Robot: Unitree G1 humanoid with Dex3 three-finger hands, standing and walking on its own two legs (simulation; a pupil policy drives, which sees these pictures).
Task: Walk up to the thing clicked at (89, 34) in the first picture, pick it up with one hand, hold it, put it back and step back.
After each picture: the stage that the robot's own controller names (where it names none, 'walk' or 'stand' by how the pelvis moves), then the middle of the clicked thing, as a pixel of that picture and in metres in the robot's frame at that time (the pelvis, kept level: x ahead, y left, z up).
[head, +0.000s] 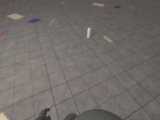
stand; (88, 33) +2.10 +0.05 -0.65
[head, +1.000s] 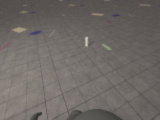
walk; (86, 41) +1.97 +0.25 -0.64
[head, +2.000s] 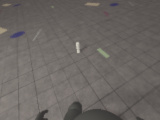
walk; (78, 47) +1.36 +0.37 -0.65
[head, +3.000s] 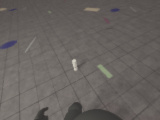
walk; (75, 65) +0.92 +0.33 -0.65
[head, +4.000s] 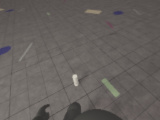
walk; (75, 80) +0.62 +0.25 -0.65
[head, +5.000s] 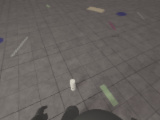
stand; (72, 85) +0.50 +0.21 -0.63
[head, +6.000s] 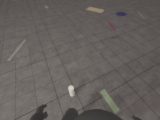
stand; (71, 91) +0.41 +0.21 -0.63
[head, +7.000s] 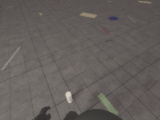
stand; (69, 97) +0.37 +0.23 -0.65
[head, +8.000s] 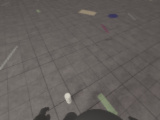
stand; (68, 98) +0.33 +0.23 -0.66
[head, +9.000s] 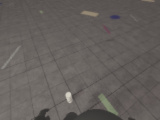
stand; (69, 97) +0.35 +0.23 -0.66
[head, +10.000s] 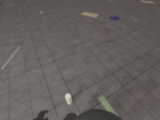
stand; (68, 99) +0.34 +0.22 -0.66
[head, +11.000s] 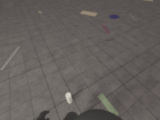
stand; (69, 98) +0.34 +0.23 -0.66
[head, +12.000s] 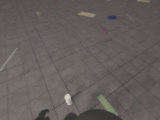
stand; (68, 99) +0.33 +0.23 -0.66
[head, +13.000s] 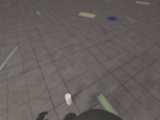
stand; (68, 99) +0.35 +0.21 -0.66
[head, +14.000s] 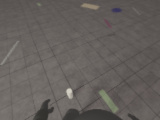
go down; (70, 93) +0.36 +0.21 -0.65
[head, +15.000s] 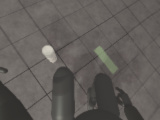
go down; (50, 55) +0.40 +0.32 -0.25
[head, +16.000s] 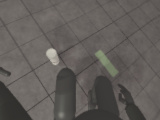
close in; (53, 57) +0.39 +0.32 -0.27
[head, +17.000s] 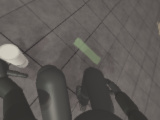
close in; (17, 58) +0.34 +0.38 -0.16
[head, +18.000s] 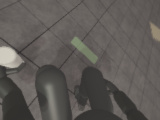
lift; (13, 60) +0.32 +0.37 -0.15
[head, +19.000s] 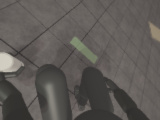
lift; (11, 64) +0.30 +0.38 -0.15
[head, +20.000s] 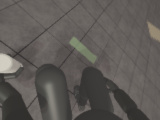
lift; (10, 65) +0.30 +0.38 -0.15
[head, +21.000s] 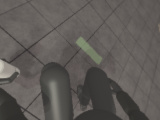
lift; (5, 70) +0.24 +0.41 -0.15
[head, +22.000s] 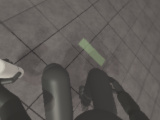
lift; (8, 70) +0.25 +0.42 -0.13
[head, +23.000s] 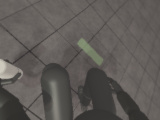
lift; (8, 71) +0.24 +0.41 -0.15
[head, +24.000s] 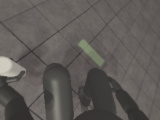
lift; (12, 69) +0.25 +0.40 -0.15
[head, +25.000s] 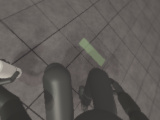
lift; (6, 71) +0.24 +0.42 -0.14
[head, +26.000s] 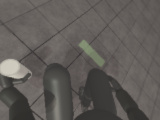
lift; (19, 71) +0.25 +0.37 -0.15
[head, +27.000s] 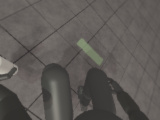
lift; (3, 67) +0.26 +0.43 -0.14
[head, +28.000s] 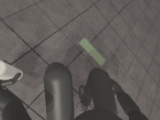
lift; (8, 72) +0.23 +0.42 -0.15
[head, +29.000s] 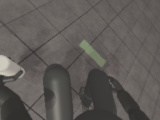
lift; (11, 69) +0.25 +0.42 -0.14
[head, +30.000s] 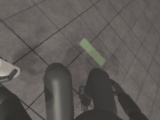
lift; (4, 69) +0.24 +0.43 -0.14
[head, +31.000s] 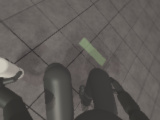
lift; (10, 70) +0.24 +0.41 -0.15
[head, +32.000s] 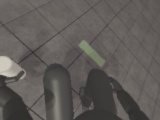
lift; (12, 70) +0.25 +0.41 -0.15
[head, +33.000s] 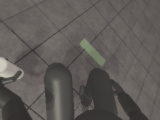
lift; (9, 70) +0.24 +0.42 -0.16
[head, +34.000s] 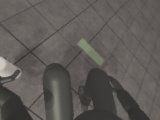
lift; (7, 70) +0.25 +0.42 -0.15
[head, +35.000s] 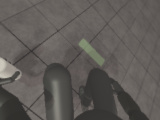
lift; (7, 71) +0.24 +0.42 -0.15
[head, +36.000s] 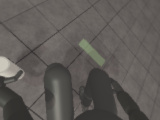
lift; (10, 70) +0.25 +0.41 -0.16
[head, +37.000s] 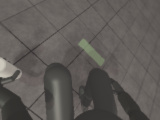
lift; (7, 70) +0.24 +0.42 -0.15
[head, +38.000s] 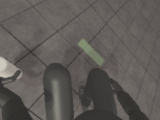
lift; (8, 70) +0.25 +0.42 -0.15
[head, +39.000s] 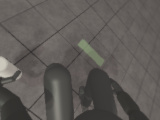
lift; (8, 70) +0.25 +0.42 -0.15
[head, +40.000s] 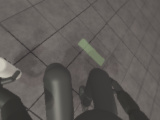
lift; (7, 70) +0.24 +0.42 -0.15
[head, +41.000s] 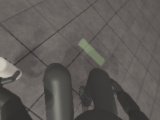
lift; (7, 70) +0.24 +0.42 -0.15
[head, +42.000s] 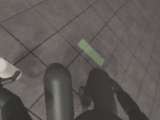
lift; (7, 71) +0.24 +0.42 -0.15
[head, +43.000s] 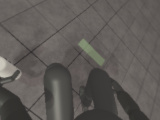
lift; (7, 70) +0.25 +0.42 -0.15
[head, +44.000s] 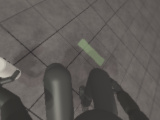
lift; (7, 70) +0.25 +0.42 -0.15
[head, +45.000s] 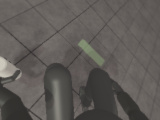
lift; (7, 70) +0.25 +0.42 -0.15
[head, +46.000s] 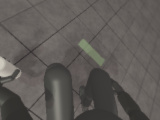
lift; (7, 70) +0.25 +0.43 -0.15
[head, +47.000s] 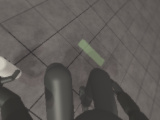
lift; (7, 70) +0.25 +0.43 -0.15
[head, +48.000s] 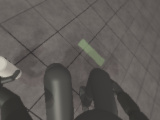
lift; (7, 70) +0.25 +0.42 -0.15
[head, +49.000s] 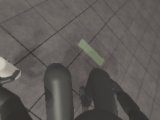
lift; (7, 70) +0.25 +0.43 -0.15
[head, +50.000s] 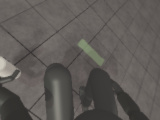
lift; (6, 70) +0.25 +0.43 -0.15
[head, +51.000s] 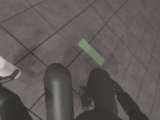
lift; (6, 69) +0.25 +0.43 -0.15
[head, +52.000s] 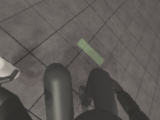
lift; (5, 70) +0.25 +0.43 -0.15
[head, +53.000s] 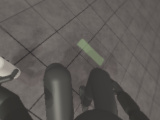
lift; (5, 69) +0.25 +0.43 -0.15
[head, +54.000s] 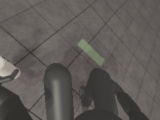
lift; (6, 69) +0.25 +0.43 -0.15
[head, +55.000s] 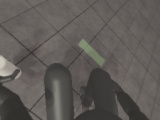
lift; (7, 69) +0.25 +0.43 -0.15
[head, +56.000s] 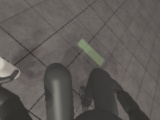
lift; (5, 70) +0.25 +0.43 -0.15
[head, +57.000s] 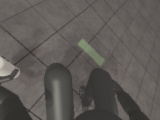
lift; (5, 69) +0.25 +0.43 -0.15
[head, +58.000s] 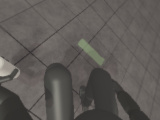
lift; (5, 69) +0.25 +0.43 -0.15
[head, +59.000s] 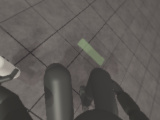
lift; (5, 69) +0.25 +0.43 -0.15
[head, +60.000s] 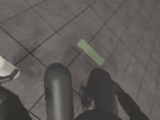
lift; (5, 69) +0.25 +0.43 -0.15
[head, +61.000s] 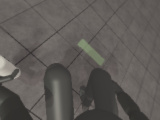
lift; (6, 69) +0.25 +0.43 -0.15
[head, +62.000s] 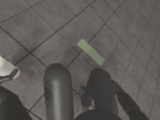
lift; (5, 69) +0.25 +0.43 -0.15
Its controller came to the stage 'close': yes
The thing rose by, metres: 0.03
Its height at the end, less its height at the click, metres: +0.00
